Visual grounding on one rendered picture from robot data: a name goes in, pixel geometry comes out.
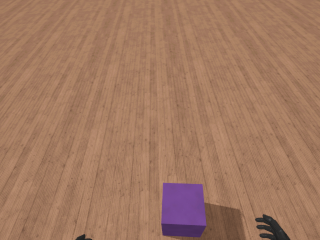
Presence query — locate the right robot hand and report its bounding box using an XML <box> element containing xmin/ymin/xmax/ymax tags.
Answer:
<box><xmin>255</xmin><ymin>214</ymin><xmax>290</xmax><ymax>240</ymax></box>

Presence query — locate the carton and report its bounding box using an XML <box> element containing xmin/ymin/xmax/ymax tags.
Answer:
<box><xmin>161</xmin><ymin>183</ymin><xmax>207</xmax><ymax>238</ymax></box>

